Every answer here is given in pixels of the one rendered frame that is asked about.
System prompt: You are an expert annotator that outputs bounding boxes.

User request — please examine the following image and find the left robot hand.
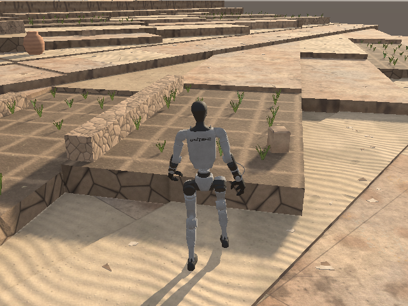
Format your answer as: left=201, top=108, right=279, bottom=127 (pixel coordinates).
left=168, top=171, right=183, bottom=181

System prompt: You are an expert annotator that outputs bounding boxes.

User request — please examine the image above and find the robot right shin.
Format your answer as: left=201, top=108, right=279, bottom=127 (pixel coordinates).
left=218, top=200, right=228, bottom=240

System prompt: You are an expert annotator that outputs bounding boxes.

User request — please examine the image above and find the robot head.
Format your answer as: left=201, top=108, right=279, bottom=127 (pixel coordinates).
left=190, top=101, right=212, bottom=132

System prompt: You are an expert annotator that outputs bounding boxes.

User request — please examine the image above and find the robot right upper arm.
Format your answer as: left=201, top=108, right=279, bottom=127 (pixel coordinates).
left=214, top=127, right=233, bottom=163

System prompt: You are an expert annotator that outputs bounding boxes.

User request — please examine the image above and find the left robot forearm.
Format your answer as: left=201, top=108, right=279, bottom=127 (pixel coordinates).
left=168, top=154, right=178, bottom=174

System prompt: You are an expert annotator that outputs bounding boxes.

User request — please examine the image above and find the right robot forearm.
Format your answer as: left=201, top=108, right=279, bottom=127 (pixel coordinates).
left=227, top=153, right=242, bottom=182

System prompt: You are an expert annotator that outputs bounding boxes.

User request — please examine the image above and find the robot left upper arm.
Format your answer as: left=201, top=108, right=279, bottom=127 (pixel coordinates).
left=171, top=129, right=188, bottom=164

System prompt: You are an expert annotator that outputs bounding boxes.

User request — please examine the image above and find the right robot hand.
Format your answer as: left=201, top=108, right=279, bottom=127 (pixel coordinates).
left=231, top=178, right=245, bottom=196

